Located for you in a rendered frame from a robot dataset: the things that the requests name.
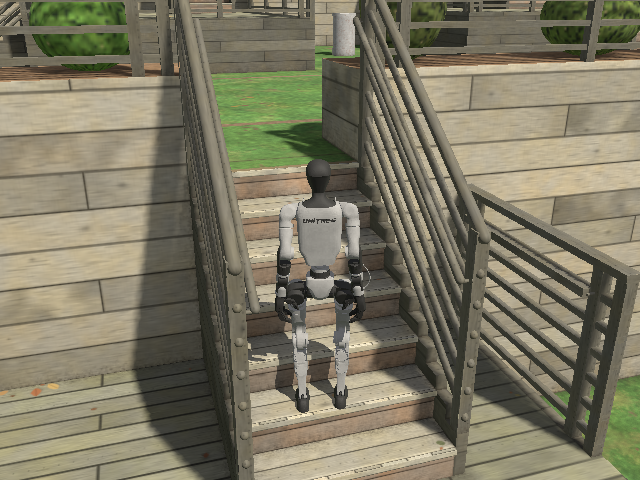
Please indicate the right robot foot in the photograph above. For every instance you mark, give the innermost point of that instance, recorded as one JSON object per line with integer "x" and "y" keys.
{"x": 340, "y": 401}

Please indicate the left robot upper arm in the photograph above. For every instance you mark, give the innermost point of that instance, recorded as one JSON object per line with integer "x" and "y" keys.
{"x": 287, "y": 213}

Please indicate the right robot upper arm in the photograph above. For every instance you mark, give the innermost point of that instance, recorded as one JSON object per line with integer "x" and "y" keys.
{"x": 350, "y": 212}

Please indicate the robot right hand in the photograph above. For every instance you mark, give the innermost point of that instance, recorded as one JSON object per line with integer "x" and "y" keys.
{"x": 360, "y": 307}

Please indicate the robot left hand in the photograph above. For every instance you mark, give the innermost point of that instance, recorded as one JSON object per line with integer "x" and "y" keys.
{"x": 280, "y": 308}

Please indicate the robot left forearm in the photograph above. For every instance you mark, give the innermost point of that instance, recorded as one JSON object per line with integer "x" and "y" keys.
{"x": 282, "y": 277}

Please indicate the robot right shin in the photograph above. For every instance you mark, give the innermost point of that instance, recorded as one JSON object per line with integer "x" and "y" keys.
{"x": 341, "y": 364}

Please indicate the robot right forearm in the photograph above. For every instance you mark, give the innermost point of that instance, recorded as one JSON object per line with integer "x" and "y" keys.
{"x": 356, "y": 274}

